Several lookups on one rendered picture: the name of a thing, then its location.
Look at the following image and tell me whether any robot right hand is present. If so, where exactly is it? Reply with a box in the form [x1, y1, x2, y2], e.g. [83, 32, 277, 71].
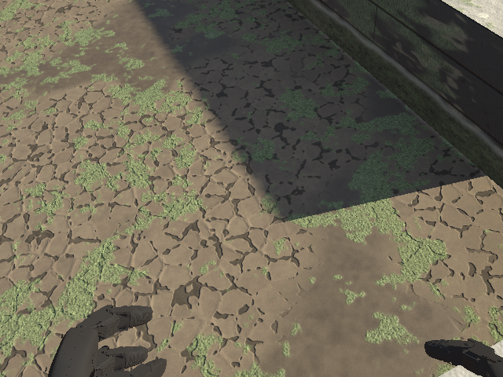
[424, 339, 503, 377]

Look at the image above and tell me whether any robot left hand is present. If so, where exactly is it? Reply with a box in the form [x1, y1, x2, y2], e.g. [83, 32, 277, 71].
[45, 305, 167, 377]

